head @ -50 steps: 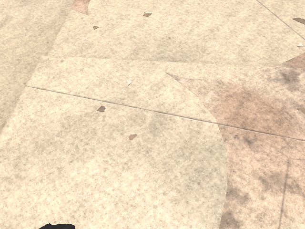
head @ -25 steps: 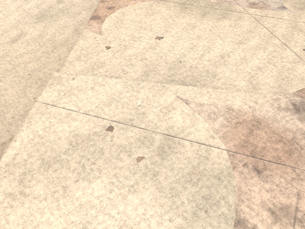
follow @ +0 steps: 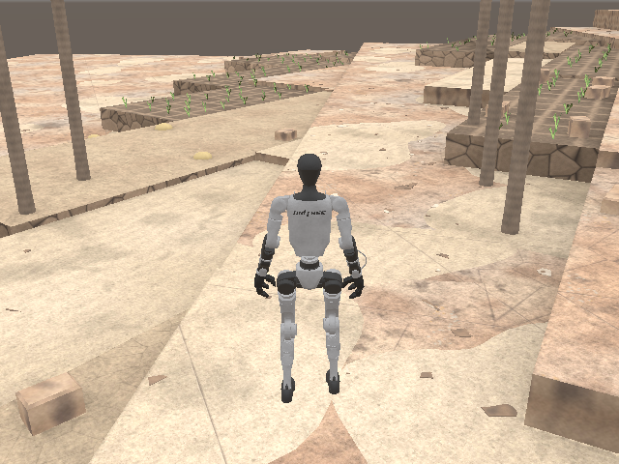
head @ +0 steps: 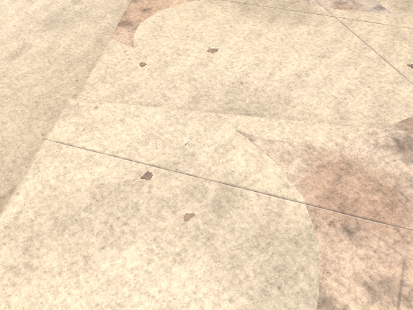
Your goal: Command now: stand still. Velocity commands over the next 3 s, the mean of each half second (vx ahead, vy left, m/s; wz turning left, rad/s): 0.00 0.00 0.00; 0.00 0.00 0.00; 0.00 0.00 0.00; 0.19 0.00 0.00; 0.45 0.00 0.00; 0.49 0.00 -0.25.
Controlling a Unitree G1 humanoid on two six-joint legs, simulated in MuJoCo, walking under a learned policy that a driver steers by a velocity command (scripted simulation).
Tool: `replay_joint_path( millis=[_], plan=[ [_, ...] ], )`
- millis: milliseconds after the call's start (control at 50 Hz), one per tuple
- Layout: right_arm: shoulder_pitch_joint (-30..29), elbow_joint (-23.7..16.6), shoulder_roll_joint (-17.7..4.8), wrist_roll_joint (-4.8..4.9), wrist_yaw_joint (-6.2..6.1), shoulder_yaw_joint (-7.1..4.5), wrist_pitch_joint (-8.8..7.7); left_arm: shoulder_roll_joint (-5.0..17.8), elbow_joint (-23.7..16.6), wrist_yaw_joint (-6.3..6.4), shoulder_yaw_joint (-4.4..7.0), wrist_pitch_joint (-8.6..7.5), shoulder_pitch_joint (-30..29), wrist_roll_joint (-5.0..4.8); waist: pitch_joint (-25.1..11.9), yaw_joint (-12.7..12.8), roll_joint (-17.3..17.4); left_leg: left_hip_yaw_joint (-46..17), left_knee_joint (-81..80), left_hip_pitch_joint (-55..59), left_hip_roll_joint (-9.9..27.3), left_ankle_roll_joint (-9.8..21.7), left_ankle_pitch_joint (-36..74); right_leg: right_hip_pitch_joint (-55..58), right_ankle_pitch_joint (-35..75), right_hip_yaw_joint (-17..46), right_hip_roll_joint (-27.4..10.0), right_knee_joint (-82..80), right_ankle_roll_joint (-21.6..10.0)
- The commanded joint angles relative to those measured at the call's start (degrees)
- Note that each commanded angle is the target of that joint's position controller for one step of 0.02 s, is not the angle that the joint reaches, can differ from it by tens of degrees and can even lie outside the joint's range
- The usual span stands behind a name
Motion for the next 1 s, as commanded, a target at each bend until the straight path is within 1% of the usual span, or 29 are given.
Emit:
replay_joint_path(
  millis=[20, 240, 480, 720, 1000],
  plan=[
    [2.68, -0.74, -5.30, 0.04, -0.24, -1.14, -0.60, 5.79, -0.72, 0.29, 1.09, -0.40, -0.23, -0.01, -0.50, 0.11, 0.25, -1.77, -7.17, -6.97, 2.09, 0.70, 9.24, 6.46, 9.23, 1.59, -1.44, -3.86, -1.91],
    [4.26, 4.40, -4.39, 0.13, -0.28, -0.53, -0.61, 5.23, 3.04, 0.59, 0.84, -0.24, 1.14, -0.04, 0.70, 0.13, 0.35, -1.24, -8.68, -6.93, 1.88, 0.81, 7.57, 6.17, 7.61, 1.13, -1.04, -5.15, -1.71],
    [5.64, 8.38, -3.52, 0.27, -0.18, 0.14, -0.55, 4.51, 4.90, 0.74, 0.34, -0.21, 3.12, -0.08, 1.40, -0.03, 0.35, -0.87, -9.47, -6.97, 1.72, 0.97, 7.30, 5.92, 7.37, 0.82, -0.79, -5.70, -1.57],
    [6.70, 10.65, -2.94, 0.38, -0.13, 0.55, -0.42, 3.95, 5.50, 0.81, -0.16, -0.28, 4.85, -0.16, 1.66, -0.30, 0.28, -0.51, -9.58, -6.78, 1.57, 0.99, 7.86, 5.71, 7.89, 0.65, -0.65, -5.74, -1.58],
    [7.74, 11.92, -2.51, 0.46, -0.14, 0.84, -0.31, 3.53, 5.53, 0.84, -0.55, -0.39, 6.42, -0.23, 1.87, -0.51, 0.20, -0.15, -9.38, -6.72, 1.44, 0.91, 8.14, 5.49, 8.37, 0.55, -0.53, -5.56, -1.67]
  ],
)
